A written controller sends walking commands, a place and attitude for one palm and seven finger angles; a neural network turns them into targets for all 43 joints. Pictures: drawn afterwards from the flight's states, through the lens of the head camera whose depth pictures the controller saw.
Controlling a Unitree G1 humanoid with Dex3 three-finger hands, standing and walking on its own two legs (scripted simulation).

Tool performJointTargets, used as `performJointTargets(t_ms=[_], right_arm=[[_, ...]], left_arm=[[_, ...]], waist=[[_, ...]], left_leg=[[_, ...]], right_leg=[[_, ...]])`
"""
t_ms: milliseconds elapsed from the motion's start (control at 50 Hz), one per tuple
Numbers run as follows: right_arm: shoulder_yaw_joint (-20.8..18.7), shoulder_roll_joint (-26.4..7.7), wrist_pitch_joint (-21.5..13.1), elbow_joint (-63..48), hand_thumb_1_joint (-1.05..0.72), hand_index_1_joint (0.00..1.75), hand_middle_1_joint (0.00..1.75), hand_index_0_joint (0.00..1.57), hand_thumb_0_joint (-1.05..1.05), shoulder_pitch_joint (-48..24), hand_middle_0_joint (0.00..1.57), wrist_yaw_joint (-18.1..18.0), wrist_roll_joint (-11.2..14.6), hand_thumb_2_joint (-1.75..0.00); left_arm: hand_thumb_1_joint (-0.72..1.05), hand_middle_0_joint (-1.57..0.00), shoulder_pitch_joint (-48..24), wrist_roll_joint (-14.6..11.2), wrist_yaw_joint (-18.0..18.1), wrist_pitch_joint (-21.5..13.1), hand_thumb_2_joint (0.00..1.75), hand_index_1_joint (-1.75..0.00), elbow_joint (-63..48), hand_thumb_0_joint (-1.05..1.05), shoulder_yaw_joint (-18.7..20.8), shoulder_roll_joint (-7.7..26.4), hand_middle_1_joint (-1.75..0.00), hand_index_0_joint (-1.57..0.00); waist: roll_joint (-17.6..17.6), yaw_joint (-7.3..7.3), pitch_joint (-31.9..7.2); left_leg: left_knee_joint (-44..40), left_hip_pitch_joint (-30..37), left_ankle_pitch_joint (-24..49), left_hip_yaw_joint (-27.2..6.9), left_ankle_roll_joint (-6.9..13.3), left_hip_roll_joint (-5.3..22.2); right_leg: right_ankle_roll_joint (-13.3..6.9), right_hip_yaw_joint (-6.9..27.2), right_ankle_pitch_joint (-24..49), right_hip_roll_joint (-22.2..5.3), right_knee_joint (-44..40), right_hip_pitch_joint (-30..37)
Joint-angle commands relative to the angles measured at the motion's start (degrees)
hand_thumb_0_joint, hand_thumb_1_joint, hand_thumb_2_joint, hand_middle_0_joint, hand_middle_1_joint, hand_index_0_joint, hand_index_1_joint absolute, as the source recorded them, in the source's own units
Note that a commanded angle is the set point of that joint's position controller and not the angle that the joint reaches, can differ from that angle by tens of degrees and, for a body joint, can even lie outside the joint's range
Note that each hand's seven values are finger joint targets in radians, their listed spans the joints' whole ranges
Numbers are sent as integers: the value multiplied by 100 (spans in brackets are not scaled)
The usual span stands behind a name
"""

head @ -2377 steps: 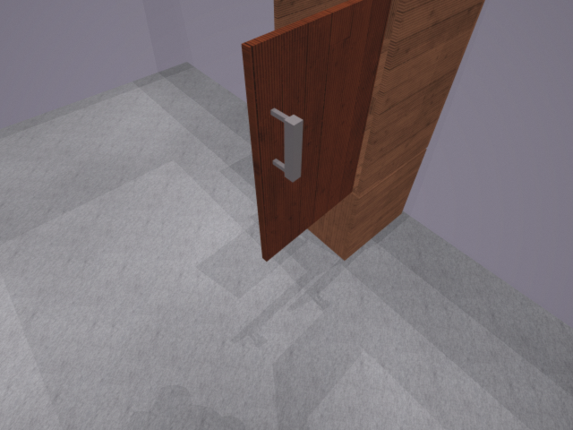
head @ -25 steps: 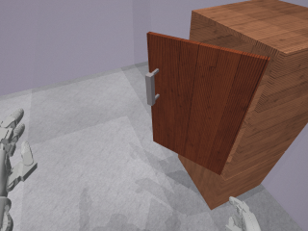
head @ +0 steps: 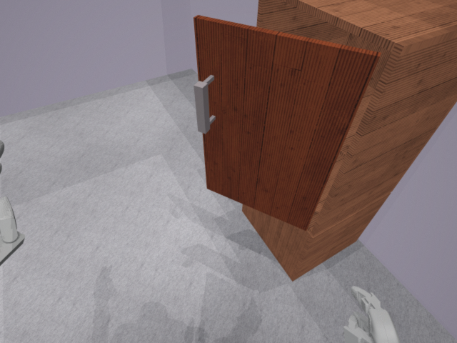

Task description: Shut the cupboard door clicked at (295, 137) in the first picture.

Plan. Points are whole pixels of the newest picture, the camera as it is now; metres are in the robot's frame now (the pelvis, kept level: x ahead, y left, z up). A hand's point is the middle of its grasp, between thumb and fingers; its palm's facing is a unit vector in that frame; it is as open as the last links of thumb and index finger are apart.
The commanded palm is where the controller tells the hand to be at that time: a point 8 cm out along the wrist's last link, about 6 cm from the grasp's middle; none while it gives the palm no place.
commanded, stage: step back with the hand held close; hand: left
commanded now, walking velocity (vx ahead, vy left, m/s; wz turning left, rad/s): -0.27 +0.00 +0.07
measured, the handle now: (207, 104) +0.65 +0.10 +0.07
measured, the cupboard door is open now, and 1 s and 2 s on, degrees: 33 33 33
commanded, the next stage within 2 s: stop stepping back and stand still in 0.72 s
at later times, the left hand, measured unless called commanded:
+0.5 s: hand out of the picture +0.13 +0.30 +0.20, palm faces +0.55 -0.71 -0.43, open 7.4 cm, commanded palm +0.08 +0.31 +0.19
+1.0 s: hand out of the picture -0.06 +0.27 +0.20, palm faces +0.64 -0.68 -0.35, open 7.4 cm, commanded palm -0.10 +0.26 +0.19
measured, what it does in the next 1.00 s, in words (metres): walks backwards: right foot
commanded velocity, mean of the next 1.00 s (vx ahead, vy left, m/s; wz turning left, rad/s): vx -0.22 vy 0.03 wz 0.04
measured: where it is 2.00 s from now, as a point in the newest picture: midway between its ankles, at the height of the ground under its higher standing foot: outside the picture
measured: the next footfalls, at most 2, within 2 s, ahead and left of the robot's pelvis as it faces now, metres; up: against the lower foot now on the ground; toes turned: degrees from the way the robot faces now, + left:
right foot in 0.74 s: -0.23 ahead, -0.13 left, +0.00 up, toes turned -3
left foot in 1.14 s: -0.24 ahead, +0.12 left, +0.00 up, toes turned +7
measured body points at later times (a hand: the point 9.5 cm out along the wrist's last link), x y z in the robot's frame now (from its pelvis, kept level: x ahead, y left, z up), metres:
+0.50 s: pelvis -0.06 +0.00 +0.00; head -0.05 +0.03 +0.45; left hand +0.09 +0.33 +0.22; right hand +0.11 -0.23 -0.07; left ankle +0.01 +0.04 -0.72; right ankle -0.17 -0.15 -0.69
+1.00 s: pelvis -0.23 -0.04 +0.01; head -0.28 -0.05 +0.46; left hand -0.10 +0.30 +0.21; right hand -0.09 -0.31 -0.08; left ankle -0.23 +0.12 -0.67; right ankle -0.27 -0.12 -0.72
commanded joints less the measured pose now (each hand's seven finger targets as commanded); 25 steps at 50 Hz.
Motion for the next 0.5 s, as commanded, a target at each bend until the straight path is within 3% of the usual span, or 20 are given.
performJointTargets(t_ms=[0, 40, 80, 120, 140, 160, 200, 240, 280, 320, 340, 400, 420, 460, 480], right_arm=[[-275, -837, -309, -852, -90, 30, 30, 20, 0, -448, 20, -78, -26, -90], [-276, -889, -310, -850, -90, 30, 30, 20, 0, -466, 20, -93, -8, -90], [-254, -842, -301, -898, -90, 30, 30, 20, 0, -396, 20, -73, 34, -90], [-246, -830, -341, -904, -90, 30, 30, 20, 0, -387, 20, -45, 27, -90], [-249, -847, -354, -868, -90, 30, 30, 20, 0, -394, 20, -45, -11, -90], [-194, -740, -387, -875, -90, 30, 30, 20, 0, -380, 20, -30, 0, -90], [-162, -746, -470, -855, -90, 30, 30, 20, 0, -365, 20, -37, -6, -90], [-174, -825, -570, -849, -90, 30, 30, 20, 0, -402, 20, -96, -10, -90], [-195, -795, -690, -842, -90, 30, 30, 20, 0, -417, 20, -94, -56, -90], [-256, -805, -781, -746, -90, 30, 30, 20, 0, -346, 20, -78, -109, -90], [-278, -816, -822, -719, -90, 30, 30, 20, 0, -366, 20, -69, -148, -90], [-242, -717, -927, -462, -90, 30, 30, 20, 0, -209, 20, -51, -187, -90], [-229, -723, -955, -353, -90, 30, 30, 20, 0, -208, 20, -33, -212, -90], [-214, -690, -1053, -178, -90, 30, 30, 20, 0, -176, 20, 11, -199, -90], [-220, -714, -1084, -97, -90, 30, 30, 20, 0, -170, 20, 42, -184, -90]], left_arm=[[90, -20, -248, 82, 165, -332, 90, -30, -785, 0, 641, 767, -30, -20], [90, -20, -456, 188, 199, -348, 90, -30, -722, 0, 753, 912, -30, -20], [90, -20, -589, 248, 226, -359, 90, -30, -630, 0, 595, 788, -30, -20], [90, -20, -774, 309, 268, -438, 90, -30, -827, 0, 531, 807, -30, -20], [90, -20, -842, 334, 311, -485, 90, -30, -951, 0, 698, 1030, -30, -20], [90, -20, -798, 311, 326, -532, 90, -30, -1069, 0, 549, 900, -30, -20], [90, -20, -769, 291, 379, -638, 90, -30, -1479, 0, 602, 993, -30, -20], [90, -20, -573, 324, 436, -715, 90, -30, -1644, 0, 929, 1205, -30, -20], [90, -20, -513, 332, 402, -800, 90, -30, -1841, 0, 969, 1086, -30, -20], [90, -20, -536, 344, 372, -830, 90, -30, -1727, 0, 1056, 1070, -30, -20], [90, -20, -571, 368, 360, -810, 90, -30, -1540, 0, 1157, 1148, -30, -20], [90, -20, -502, 193, 275, -824, 90, -30, -981, 0, 674, 646, -30, -20], [90, -20, -475, 174, 240, -806, 90, -30, -781, 0, 523, 559, -30, -20], [90, -20, -601, 125, 192, -827, 90, -30, -713, 0, 212, 415, -30, -20], [90, -20, -678, 100, 183, -833, 90, -30, -746, 0, 195, 498, -30, -20]], waist=[[275, 8, -447], [38, -9, -306], [-353, -63, -149], [-355, -88, -35], [-320, -74, -55], [-380, -99, -89], [-37, -134, -287], [625, -66, -565], [1203, 1, -741], [1169, -3, -737], [1042, 10, -534], [449, -25, -177], [410, -38, -160], [402, -40, -396], [483, -19, -717]], left_leg=[[-1327, -1882, 541, -1674, -158, 1790], [-1210, -2557, -1068, -1636, -55, 1565], [-793, -2715, -2101, -1520, -60, 1244], [-345, -2382, -2292, -1499, -92, 1090], [-250, -2240, -2167, -1503, -134, 1076], [-227, -2006, -1920, -1530, -170, 1030], [-494, -1604, -1681, -1566, -162, 1072], [-1331, -2172, -1998, -1959, -21, 1469], [-1976, -2681, -2051, -2294, 30, 1983], [-2316, -3026, -2240, -2360, 125, 2331], [-2304, -3044, -2069, -2412, 164, 2344], [-1747, -1544, 401, -2117, 10, 2249], [-1758, -1159, 818, -2074, -50, 2248], [-1480, 238, 3017, -1861, -248, 2148], [-1266, 996, 4372, -1758, -355, 2127]], right_leg=[[-35, 546, 669, -289, 570, 1804], [-116, 894, 950, -467, 330, 2077], [-257, 1399, 178, -802, -155, 1694], [-392, 1747, -983, -1023, -719, 952], [-454, 1827, -1238, -1097, -887, 768], [-484, 1728, -1206, -1148, -926, 563], [-389, 1317, -896, -945, -663, 381], [-139, 643, -187, -401, 313, 1244], [50, 145, 249, 43, 1217, 1949], [108, 73, -214, 206, 1870, 2251], [108, 128, -289, 249, 1954, 2140], [51, 90, -792, 160, 885, 1008], [66, 44, -1030, 204, 662, 783], [91, -82, -1027, 202, -47, 174], [122, -110, -1001, 221, -266, -8]])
